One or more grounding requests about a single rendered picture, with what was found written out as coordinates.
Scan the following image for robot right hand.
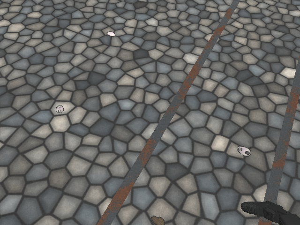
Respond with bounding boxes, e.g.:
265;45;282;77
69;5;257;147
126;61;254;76
241;201;300;225

